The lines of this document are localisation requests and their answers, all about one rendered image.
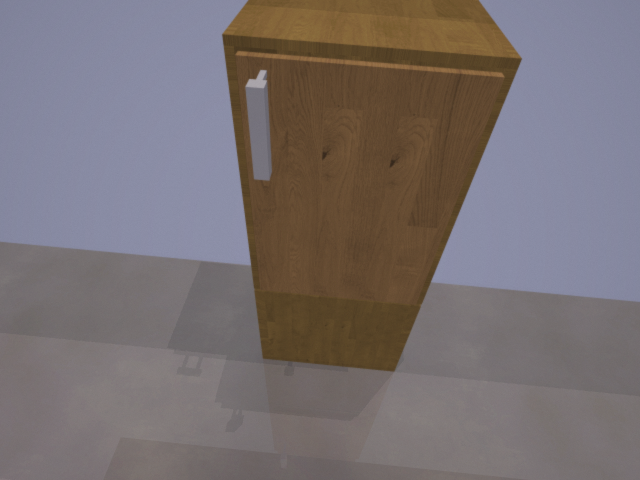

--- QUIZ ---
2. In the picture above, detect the handle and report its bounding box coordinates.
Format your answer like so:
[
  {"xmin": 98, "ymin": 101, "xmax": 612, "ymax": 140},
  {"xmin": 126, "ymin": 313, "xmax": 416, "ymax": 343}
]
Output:
[{"xmin": 245, "ymin": 70, "xmax": 272, "ymax": 181}]

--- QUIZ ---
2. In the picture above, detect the cupboard door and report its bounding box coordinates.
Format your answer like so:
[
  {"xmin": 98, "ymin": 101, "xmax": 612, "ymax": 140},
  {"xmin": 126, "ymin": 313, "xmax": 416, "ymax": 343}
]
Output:
[{"xmin": 235, "ymin": 51, "xmax": 505, "ymax": 305}]

